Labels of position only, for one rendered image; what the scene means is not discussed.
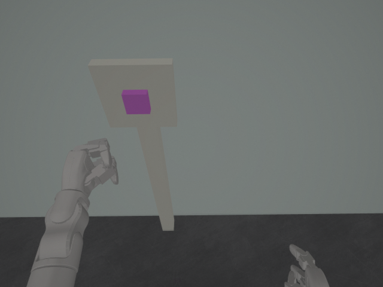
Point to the robot left forearm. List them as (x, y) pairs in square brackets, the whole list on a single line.
[(58, 257)]

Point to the left robot hand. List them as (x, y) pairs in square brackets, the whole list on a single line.
[(80, 173)]

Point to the panel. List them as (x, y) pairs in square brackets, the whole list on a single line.
[(111, 77)]

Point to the right robot hand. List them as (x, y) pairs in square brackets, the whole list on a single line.
[(312, 277)]

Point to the button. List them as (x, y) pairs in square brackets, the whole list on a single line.
[(136, 101)]

